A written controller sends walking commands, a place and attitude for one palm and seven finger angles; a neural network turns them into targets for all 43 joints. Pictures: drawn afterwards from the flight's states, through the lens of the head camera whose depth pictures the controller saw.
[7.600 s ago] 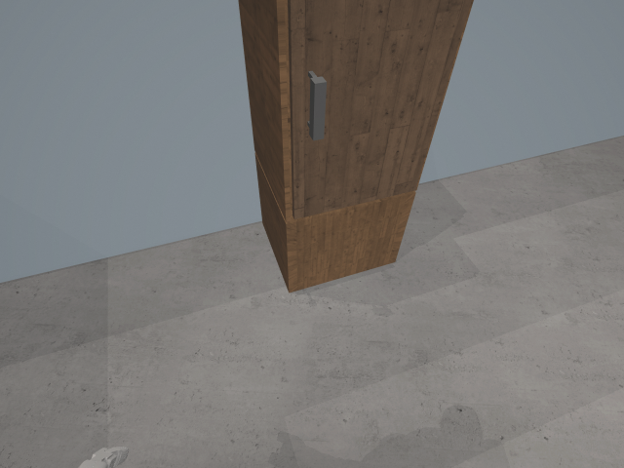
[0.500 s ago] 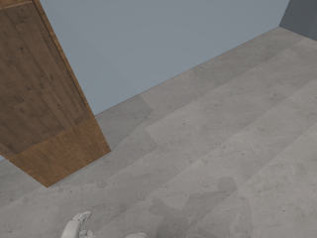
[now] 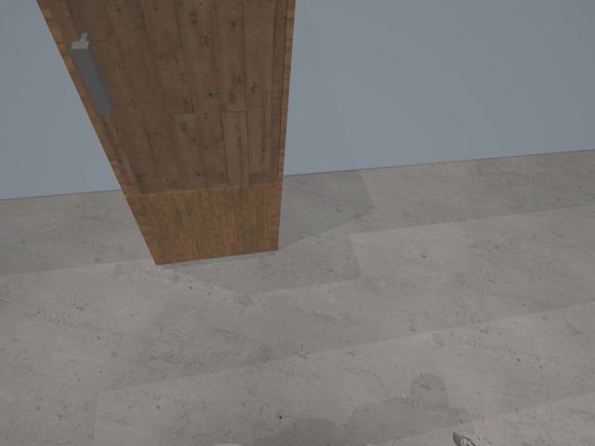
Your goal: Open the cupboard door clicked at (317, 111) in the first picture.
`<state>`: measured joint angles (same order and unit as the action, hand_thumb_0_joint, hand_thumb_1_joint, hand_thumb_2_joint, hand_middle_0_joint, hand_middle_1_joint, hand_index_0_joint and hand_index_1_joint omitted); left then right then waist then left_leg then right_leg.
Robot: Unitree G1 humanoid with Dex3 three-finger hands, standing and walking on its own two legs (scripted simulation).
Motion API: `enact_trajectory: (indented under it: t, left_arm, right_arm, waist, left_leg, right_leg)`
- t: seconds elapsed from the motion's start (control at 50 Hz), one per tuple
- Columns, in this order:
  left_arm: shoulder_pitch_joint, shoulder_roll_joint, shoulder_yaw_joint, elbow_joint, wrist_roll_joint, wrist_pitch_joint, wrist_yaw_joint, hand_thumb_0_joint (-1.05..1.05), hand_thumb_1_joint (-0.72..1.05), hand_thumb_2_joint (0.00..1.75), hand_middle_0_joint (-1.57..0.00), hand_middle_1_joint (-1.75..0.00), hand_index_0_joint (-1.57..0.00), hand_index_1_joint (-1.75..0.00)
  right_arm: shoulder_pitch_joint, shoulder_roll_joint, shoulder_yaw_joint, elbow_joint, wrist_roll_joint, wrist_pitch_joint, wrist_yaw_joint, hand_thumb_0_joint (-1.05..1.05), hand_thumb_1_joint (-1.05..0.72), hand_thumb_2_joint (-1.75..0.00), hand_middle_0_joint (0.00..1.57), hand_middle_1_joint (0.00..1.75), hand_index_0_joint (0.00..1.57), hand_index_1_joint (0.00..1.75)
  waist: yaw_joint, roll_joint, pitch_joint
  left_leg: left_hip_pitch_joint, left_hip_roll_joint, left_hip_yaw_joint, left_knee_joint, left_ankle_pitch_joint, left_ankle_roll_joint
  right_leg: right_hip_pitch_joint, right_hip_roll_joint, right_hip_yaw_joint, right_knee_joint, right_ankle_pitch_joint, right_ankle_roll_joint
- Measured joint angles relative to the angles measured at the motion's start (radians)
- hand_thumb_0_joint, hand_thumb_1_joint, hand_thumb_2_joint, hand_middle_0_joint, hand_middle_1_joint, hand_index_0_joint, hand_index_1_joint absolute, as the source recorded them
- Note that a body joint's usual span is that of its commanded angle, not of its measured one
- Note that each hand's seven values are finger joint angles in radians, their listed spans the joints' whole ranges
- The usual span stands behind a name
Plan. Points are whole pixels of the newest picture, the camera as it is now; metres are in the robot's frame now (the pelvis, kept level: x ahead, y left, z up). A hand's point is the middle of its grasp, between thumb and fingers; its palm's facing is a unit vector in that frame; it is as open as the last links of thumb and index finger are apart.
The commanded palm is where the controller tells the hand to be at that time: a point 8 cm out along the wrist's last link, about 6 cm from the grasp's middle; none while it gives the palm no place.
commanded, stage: turn to face it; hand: left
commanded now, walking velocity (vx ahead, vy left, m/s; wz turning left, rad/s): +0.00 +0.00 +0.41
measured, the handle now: (95, 74) +0.72 +0.47 +0.05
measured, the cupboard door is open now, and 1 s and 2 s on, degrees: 0 0 0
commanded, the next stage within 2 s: take the last steps up to it in 0.44 s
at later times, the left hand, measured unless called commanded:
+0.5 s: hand out of the picture +0.06 +0.16 -0.13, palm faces +0.19 -0.94 -0.28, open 7.4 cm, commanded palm none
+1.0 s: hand out of the picture -0.17 +0.12 -0.15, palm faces +0.46 -0.87 -0.17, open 7.4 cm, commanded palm none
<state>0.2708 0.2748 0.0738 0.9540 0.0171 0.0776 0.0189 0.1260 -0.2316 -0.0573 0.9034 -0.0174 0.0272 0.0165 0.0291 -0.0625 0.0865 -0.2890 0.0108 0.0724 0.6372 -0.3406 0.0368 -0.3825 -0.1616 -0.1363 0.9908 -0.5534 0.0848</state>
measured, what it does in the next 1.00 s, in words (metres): steps on the spot, turning left: right foot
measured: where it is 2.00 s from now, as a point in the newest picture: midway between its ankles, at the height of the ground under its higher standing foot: (216, 425)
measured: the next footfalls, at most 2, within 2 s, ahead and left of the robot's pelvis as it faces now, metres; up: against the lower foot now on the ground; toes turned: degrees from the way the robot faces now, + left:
right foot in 0.44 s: +0.05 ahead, -0.13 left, +0.00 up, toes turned +6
left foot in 1.04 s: +0.02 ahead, +0.15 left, +0.00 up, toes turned +27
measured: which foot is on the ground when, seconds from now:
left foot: down 0.00-0.44, up 0.46-1.00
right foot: up 0.00-0.42, down 0.44-1.00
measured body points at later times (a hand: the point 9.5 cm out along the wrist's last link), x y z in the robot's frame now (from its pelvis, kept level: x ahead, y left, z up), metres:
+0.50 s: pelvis -0.01 -0.04 +0.01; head +0.00 -0.07 +0.46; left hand +0.05 +0.21 -0.11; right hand +0.06 -0.28 -0.16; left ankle -0.02 +0.09 -0.70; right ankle +0.01 -0.13 -0.73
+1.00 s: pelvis -0.01 +0.01 +0.02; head -0.01 +0.02 +0.47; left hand -0.19 +0.17 -0.14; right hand +0.16 -0.19 -0.12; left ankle -0.03 +0.14 -0.71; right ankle +0.01 -0.13 -0.73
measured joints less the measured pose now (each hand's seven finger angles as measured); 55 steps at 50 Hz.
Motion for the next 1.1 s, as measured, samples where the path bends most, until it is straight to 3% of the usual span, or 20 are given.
enact_trajectory:
  t: [0.06,0.16,0.28,0.4,0.42,0.44,0.5,0.58,0.66,0.82,0.98,1.04,1.1]
  left_arm:
    - [-0.024,0.005,0.003,0.006,-0.002,0.002,-0.004,0.01,0.91,0.9,-0.2,-0.3,-0.2,-0.3]
    - [-0.071,-0.005,-0.004,-0.024,-0.004,-0.015,-0.01,0.01,0.91,0.9,-0.2,-0.3,-0.2,-0.3]
    - [-0.113,-0.029,-0.012,-0.041,-0.005,-0.015,-0.006,0.01,0.91,0.9,-0.2,-0.3,-0.2,-0.3]
    - [-0.131,-0.066,-0.026,-0.052,-0.012,-0.031,-0.003,0.0,0.91,0.9,-0.2,-0.3,-0.2,-0.3]
    - [-0.127,-0.071,-0.029,-0.054,-0.013,-0.039,-0.002,0.0,0.91,0.9,-0.2,-0.3,-0.2,-0.3]
    - [-0.123,-0.078,-0.032,-0.054,-0.011,-0.051,-0.001,0.0,0.91,0.9,-0.2,-0.3,-0.2,-0.3]
    - [-0.105,-0.106,-0.047,-0.045,-0.002,-0.066,-0.001,0.0,0.91,0.9,-0.2,-0.3,-0.2,-0.3]
    - [-0.062,-0.126,-0.049,-0.025,-0.003,-0.062,0.002,0.0,0.9,0.9,-0.2,-0.3,-0.2,-0.3]
    - [-0.014,-0.133,-0.043,0.005,-0.004,-0.076,0.003,0.0,0.91,0.9,-0.2,-0.3,-0.2,-0.3]
    - [0.118,-0.131,-0.038,0.081,0.009,-0.113,-0.002,0.0,0.91,0.9,-0.2,-0.3,-0.2,-0.3]
    - [0.226,-0.123,-0.034,0.179,0.021,-0.107,-0.01,0.0,0.91,0.9,-0.2,-0.3,-0.2,-0.3]
    - [0.255,-0.12,-0.03,0.207,0.016,-0.093,-0.013,0.01,0.9,0.9,-0.2,-0.3,-0.2,-0.3]
    - [0.239,-0.116,-0.031,0.227,0.013,-0.058,-0.015,0.01,0.91,0.9,-0.2,-0.3,-0.2,-0.3]
  right_arm:
    - [0.004,0.013,0.011,-0.007,-0.003,-0.006,-0.015,0.0,-0.91,-0.89,0.2,0.29,0.2,0.3]
    - [0.019,0.028,0.024,0.003,-0.002,-0.006,-0.021,0.0,-0.91,-0.89,0.21,0.29,0.2,0.3]
    - [0.06,0.046,0.024,0.02,-0.007,0.001,-0.02,0.0,-0.9,-0.89,0.21,0.3,0.2,0.3]
    - [0.104,0.041,0.014,0.049,-0.011,0.014,-0.021,0.0,-0.9,-0.89,0.21,0.3,0.2,0.3]
    - [0.113,0.039,0.012,0.055,-0.008,0.016,-0.021,0.0,-0.9,-0.89,0.21,0.3,0.2,0.3]
    - [0.12,0.034,0.008,0.061,-0.004,0.017,-0.02,0.0,-0.9,-0.89,0.21,0.3,0.2,0.3]
    - [0.131,0.018,-0.009,0.081,0.0,0.037,-0.023,0.0,-0.91,-0.89,0.21,0.29,0.2,0.3]
    - [0.144,0.002,-0.025,0.104,-0.006,0.054,-0.015,0.0,-0.91,-0.89,0.2,0.29,0.2,0.3]
    - [0.164,-0.009,-0.032,0.127,-0.016,0.053,-0.007,0.0,-0.91,-0.89,0.2,0.29,0.19,0.3]
    - [0.156,-0.012,-0.028,0.156,-0.021,0.043,0.007,0.0,-0.91,-0.89,0.2,0.29,0.19,0.3]
    - [0.07,0.027,-0.006,0.123,-0.009,0.009,0.016,0.0,-0.91,-0.89,0.2,0.29,0.19,0.3]
    - [0.05,0.045,0.006,0.102,-0.004,-0.024,0.013,0.0,-0.91,-0.89,0.2,0.29,0.19,0.3]
    - [0.044,0.083,0.017,0.094,-0.007,-0.057,-0.003,0.0,-0.91,-0.89,0.2,0.29,0.19,0.3]
  waist:
    - [-0.009,0.016,-0.01]
    - [-0.014,0.033,-0.016]
    - [-0.038,0.049,-0.029]
    - [-0.062,0.08,-0.035]
    - [-0.062,0.084,-0.038]
    - [-0.06,0.092,-0.041]
    - [-0.065,0.119,-0.037]
    - [-0.06,0.116,-0.048]
    - [-0.049,0.115,-0.066]
    - [0.004,0.09,-0.097]
    - [0.06,0.054,-0.097]
    - [0.063,0.049,-0.101]
    - [0.046,0.023,-0.087]
  left_leg:
    - [0.028,-0.005,-0.032,-0.061,0.032,0.003]
    - [0.068,-0.027,-0.07,-0.148,0.09,0.013]
    - [0.073,-0.051,-0.107,-0.175,0.116,0.008]
    - [0.034,-0.061,-0.142,-0.138,0.115,-0.022]
    - [0.021,-0.065,-0.148,-0.119,0.108,-0.03]
    - [0.003,-0.066,-0.154,-0.089,0.096,-0.04]
    - [-0.081,-0.071,-0.155,0.145,-0.098,-0.056]
    - [-0.166,-0.049,-0.129,0.447,-0.062,-0.072]
    - [-0.176,0.001,-0.12,0.526,0.037,-0.092]
    - [-0.143,0.068,-0.072,0.407,0.079,-0.1]
    - [-0.06,0.069,0.009,0.063,0.012,-0.067]
    - [0.027,0.058,0.046,-0.102,0.037,-0.056]
    - [0.044,0.036,0.075,-0.067,0.039,0.002]
  right_leg:
    - [-0.065,0.035,0.047,0.124,0.061,0.009]
    - [-0.099,0.055,0.094,0.118,0.154,0.022]
    - [-0.056,0.079,0.111,-0.012,0.146,0.021]
    - [0.068,0.124,0.101,-0.277,0.172,-0.002]
    - [0.106,0.128,0.097,-0.36,0.225,-0.006]
    - [0.135,0.133,0.088,-0.423,0.245,-0.035]
    - [0.142,0.134,0.055,-0.419,0.246,-0.114]
    - [0.179,0.115,0.025,-0.478,0.277,-0.128]
    - [0.209,0.11,-0.007,-0.539,0.305,-0.128]
    - [0.25,0.088,-0.045,-0.625,0.338,-0.109]
    - [0.282,0.054,-0.058,-0.636,0.324,-0.053]
    - [0.264,0.041,-0.055,-0.55,0.264,-0.028]
    - [0.15,0.037,0.018,-0.26,0.093,-0.055]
